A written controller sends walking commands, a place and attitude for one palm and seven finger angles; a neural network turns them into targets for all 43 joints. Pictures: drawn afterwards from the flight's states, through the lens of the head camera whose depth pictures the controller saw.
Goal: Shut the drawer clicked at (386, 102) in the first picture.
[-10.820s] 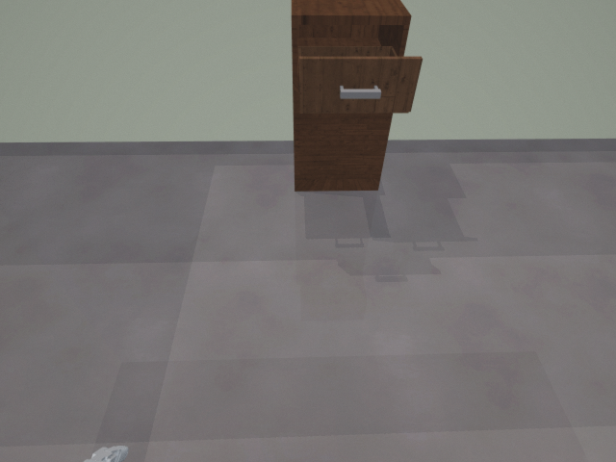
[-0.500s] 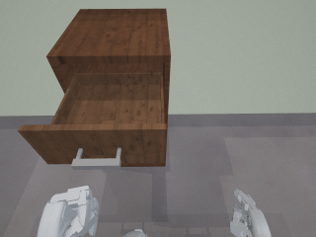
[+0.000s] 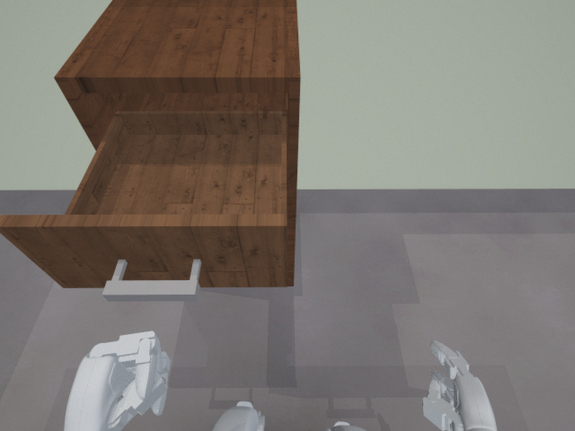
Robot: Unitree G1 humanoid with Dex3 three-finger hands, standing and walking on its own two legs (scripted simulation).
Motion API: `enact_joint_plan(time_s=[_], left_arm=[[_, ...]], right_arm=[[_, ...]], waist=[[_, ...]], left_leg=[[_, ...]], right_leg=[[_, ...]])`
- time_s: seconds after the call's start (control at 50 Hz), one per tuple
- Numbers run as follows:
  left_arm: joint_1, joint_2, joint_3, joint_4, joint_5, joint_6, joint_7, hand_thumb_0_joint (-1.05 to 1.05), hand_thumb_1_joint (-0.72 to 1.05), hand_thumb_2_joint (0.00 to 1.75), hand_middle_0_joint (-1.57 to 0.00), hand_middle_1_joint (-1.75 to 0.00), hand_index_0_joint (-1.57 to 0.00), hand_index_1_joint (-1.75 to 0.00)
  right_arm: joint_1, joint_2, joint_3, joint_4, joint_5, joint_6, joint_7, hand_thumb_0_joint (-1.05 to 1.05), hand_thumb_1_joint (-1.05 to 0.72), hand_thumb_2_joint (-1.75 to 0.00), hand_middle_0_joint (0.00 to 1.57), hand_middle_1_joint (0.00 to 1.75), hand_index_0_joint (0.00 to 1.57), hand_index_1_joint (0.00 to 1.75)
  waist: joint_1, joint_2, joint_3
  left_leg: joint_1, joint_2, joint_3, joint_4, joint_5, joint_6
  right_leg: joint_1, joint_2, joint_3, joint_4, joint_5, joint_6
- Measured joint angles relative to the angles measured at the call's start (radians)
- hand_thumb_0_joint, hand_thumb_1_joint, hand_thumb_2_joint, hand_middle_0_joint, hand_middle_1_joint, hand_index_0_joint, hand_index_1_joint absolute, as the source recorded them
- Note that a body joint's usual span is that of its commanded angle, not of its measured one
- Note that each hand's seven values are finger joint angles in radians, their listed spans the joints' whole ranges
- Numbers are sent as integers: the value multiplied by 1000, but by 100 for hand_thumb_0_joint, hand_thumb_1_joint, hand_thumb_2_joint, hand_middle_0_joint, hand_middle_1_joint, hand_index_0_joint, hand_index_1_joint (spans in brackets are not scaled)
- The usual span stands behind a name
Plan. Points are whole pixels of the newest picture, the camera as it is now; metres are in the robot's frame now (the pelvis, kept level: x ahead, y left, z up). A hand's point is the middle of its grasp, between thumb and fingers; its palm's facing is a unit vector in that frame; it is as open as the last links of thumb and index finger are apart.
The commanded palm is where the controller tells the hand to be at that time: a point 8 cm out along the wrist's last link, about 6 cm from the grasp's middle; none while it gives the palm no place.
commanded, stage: bring the fist close to the handle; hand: left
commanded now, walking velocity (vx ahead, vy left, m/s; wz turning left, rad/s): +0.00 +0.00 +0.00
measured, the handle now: (155, 278) +0.33 +0.22 +0.01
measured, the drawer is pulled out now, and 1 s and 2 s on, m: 0.30 0.30 0.24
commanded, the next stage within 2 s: push the drawer shut in 0.92 s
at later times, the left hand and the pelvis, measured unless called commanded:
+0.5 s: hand (170, 360) +0.21 +0.17 +0.01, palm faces +0.05 -1.00 -0.02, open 3.2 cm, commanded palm +0.19 +0.22 +0.01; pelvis -0.02 +0.02 -0.03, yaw -1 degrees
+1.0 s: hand (177, 352) +0.22 +0.16 +0.01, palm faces +0.05 -1.00 -0.01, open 3.2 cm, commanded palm +0.20 +0.21 +0.01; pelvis -0.01 +0.03 -0.03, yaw -1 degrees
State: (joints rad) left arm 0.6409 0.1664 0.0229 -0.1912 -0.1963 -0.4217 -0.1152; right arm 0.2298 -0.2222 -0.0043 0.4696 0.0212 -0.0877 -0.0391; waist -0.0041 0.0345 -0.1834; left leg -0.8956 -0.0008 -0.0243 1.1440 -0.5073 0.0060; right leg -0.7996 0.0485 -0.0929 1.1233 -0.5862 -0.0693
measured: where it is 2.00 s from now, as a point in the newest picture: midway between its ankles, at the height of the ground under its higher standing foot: outside the picture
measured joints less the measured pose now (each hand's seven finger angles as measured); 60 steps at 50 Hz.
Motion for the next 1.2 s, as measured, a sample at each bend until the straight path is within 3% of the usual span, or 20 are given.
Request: enact_joint_plan(time_s=[0.12,0.22,0.6,0.82,1.02,1.2], left_arm=[[-69,1,31,63,-10,-34,16,1,90,90,-140,-160,-140,-160],[-115,4,18,92,-9,-38,12,1,90,90,-140,-160,-140,-160],[-256,-8,-37,168,50,-60,102,1,90,90,-140,-160,-140,-160],[-214,-24,-68,123,70,-7,135,1,90,90,-140,-160,-140,-160],[-237,-17,-79,126,87,-55,155,1,90,90,-140,-160,-140,-160],[-303,-1,-57,187,83,-15,141,1,90,90,-140,-160,-140,-160]], right_arm=[[-6,-1,3,20,-4,-2,3,2,-91,-90,20,30,20,30],[-9,-5,8,28,-7,-6,3,2,-91,-90,20,30,20,30],[-31,-3,26,15,-29,13,33,2,-91,-90,20,30,20,30],[-15,6,35,-11,-25,56,40,2,-91,-90,20,30,20,30],[-31,2,31,-10,-34,52,40,2,-91,-90,20,30,20,30],[-33,-2,38,-4,-31,69,34,2,-91,-90,20,30,20,30]], waist=[[-7,-3,0],[-12,1,-1],[-15,-4,-12],[-12,6,-21],[-12,-6,-14],[-14,0,-13]], left_leg=[[-56,3,1,40,-6,2],[-94,3,2,69,-12,9],[-226,-5,11,167,-34,34],[-190,-8,23,134,-32,44],[-215,-9,15,157,-40,39],[-208,-6,13,148,-38,33]], right_leg=[[-55,2,-1,38,-6,1],[-90,1,-2,63,-9,6],[-215,-11,2,154,-30,26],[-182,-14,15,120,-23,38],[-204,-14,7,142,-34,33],[-199,-11,5,136,-34,27]])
